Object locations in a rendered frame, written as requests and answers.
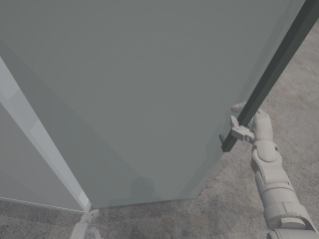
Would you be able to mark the robot right upper arm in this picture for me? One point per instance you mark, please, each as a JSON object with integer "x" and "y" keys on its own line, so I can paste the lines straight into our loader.
{"x": 279, "y": 233}

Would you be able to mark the right robot hand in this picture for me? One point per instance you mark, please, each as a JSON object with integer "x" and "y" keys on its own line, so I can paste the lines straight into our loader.
{"x": 260, "y": 126}

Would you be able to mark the handle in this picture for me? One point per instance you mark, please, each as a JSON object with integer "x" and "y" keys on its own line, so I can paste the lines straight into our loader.
{"x": 301, "y": 26}

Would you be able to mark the right robot forearm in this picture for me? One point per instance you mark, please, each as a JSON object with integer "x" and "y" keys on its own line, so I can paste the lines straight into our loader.
{"x": 282, "y": 209}

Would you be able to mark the left robot hand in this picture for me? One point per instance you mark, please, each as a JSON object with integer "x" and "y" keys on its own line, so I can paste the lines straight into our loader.
{"x": 81, "y": 229}

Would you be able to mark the fridge door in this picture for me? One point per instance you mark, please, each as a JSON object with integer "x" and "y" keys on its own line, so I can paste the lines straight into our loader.
{"x": 135, "y": 93}

